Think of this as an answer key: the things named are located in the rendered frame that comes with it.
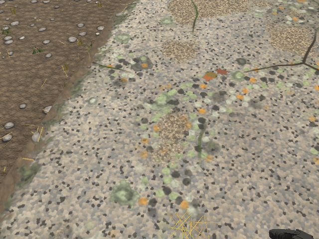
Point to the right robot hand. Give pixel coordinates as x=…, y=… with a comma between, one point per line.
x=289, y=234

